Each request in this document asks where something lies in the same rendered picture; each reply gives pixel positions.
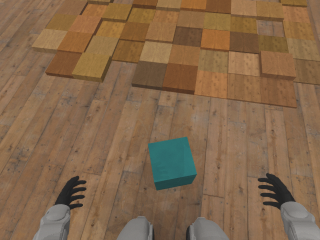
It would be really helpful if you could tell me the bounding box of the right robot hand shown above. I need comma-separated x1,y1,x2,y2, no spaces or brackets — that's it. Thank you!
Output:
258,173,296,210

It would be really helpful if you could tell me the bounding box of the left robot forearm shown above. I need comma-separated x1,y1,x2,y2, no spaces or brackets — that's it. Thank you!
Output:
32,204,71,240

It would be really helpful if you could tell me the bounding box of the left robot hand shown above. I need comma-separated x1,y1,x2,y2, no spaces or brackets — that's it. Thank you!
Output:
54,176,87,210

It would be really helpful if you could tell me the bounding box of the robot shin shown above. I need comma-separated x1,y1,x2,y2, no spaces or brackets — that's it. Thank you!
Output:
195,217,206,222
137,216,148,221

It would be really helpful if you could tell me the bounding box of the robot left shin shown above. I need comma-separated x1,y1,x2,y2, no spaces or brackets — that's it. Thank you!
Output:
137,216,148,221

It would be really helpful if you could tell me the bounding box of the right robot forearm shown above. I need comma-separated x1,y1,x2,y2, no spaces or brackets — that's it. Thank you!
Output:
280,201,320,240

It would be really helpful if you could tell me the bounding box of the robot right shin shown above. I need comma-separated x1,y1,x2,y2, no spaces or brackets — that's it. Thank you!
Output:
195,217,206,222

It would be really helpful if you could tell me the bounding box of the carton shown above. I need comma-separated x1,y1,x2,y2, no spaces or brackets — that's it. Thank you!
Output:
148,136,197,191

